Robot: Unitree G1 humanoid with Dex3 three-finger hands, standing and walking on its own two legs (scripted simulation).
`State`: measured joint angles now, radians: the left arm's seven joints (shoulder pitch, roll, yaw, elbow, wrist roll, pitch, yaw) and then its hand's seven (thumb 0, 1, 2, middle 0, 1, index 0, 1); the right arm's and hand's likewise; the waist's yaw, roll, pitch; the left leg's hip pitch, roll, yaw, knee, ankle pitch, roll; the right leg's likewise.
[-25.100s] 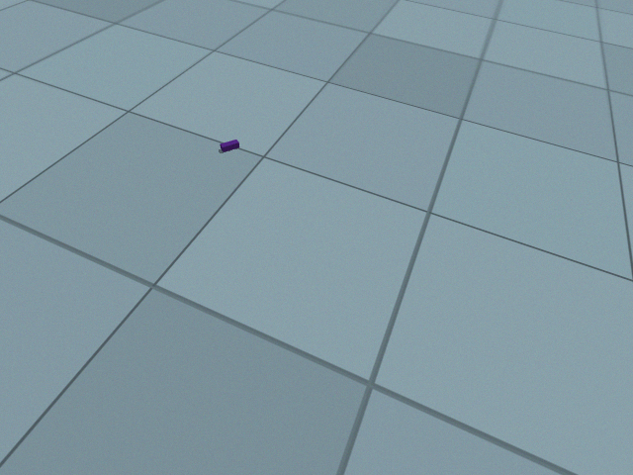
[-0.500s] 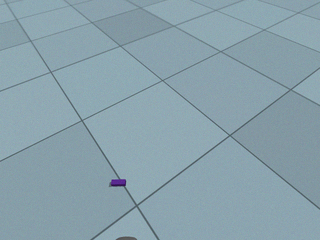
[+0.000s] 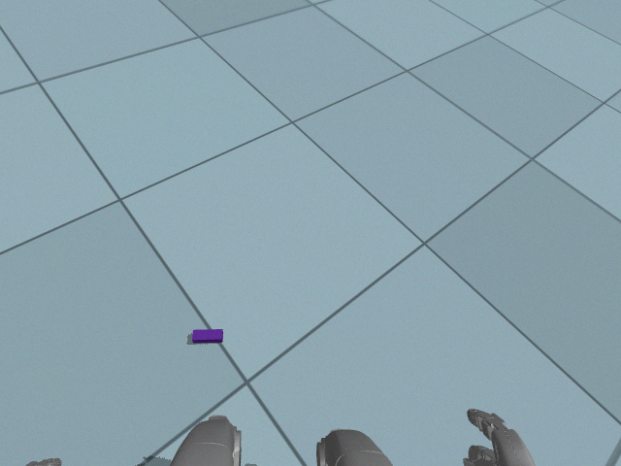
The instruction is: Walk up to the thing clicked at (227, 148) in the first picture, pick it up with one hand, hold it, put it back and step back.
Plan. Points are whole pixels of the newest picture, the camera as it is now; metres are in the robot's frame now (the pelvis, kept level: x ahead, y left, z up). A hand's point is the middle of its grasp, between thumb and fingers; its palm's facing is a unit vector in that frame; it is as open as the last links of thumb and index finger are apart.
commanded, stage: walk up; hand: left
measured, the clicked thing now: (207, 336) +0.50 +0.23 -0.73
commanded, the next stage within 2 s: none
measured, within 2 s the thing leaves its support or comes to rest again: neither
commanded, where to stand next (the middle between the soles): +0.13 -0.02 m, yaw +2 degrees
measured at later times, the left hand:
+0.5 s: hand out of the picture +0.00 +0.23 -0.12, palm faces +0.00 -0.93 -0.37, open 7.3 cm
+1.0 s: hand out of the picture +0.09 +0.24 -0.15, palm faces +0.02 -0.93 -0.37, open 7.3 cm
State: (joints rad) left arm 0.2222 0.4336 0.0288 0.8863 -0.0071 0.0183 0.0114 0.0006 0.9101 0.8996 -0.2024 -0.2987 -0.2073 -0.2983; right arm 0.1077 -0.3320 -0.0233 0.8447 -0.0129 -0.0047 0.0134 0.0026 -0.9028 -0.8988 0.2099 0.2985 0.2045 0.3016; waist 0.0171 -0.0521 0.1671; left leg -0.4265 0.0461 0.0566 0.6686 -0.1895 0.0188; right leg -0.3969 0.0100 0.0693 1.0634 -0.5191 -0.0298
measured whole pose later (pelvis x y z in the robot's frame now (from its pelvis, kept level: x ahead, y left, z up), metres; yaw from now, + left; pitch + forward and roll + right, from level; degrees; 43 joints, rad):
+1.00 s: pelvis +0.02 -0.03 +0.00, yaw +1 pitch -2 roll +0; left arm 0.17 0.40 0.04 0.90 -0.02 0.02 0.00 0.00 0.91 0.90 -0.20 -0.30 -0.21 -0.30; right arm 0.09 -0.39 -0.01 0.82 -0.02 0.00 -0.01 0.00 -0.90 -0.90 0.21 0.30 0.21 0.30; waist 0.01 -0.01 0.16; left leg -0.42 0.02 0.02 0.70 -0.24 0.02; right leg -0.38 -0.05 0.02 0.87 -0.45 0.00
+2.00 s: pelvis +0.02 -0.02 +0.02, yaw +4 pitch -4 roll +0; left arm 0.25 0.38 0.05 0.94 0.02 -0.02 -0.04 0.00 0.90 0.90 -0.21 -0.30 -0.21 -0.30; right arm 0.27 -0.43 -0.05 0.96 -0.03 -0.02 0.05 0.00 -0.91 -0.90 0.21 0.30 0.20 0.30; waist 0.03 0.01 0.06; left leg -0.37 0.03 0.03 0.78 -0.40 0.01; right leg -0.30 -0.06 0.00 0.53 -0.17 -0.02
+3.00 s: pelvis +0.10 -0.03 +0.03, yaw +0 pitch -2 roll +0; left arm 0.02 0.34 0.03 1.04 0.00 0.02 -0.03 0.00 0.91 0.90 -0.20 -0.30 -0.21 -0.30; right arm 0.16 -0.38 0.00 1.10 -0.02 -0.05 -0.02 0.00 -0.91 -0.90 0.21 0.30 0.20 0.30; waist -0.02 -0.03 0.07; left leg -0.16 0.03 0.00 0.41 -0.22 -0.03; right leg -0.19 0.01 -0.05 0.44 -0.22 -0.04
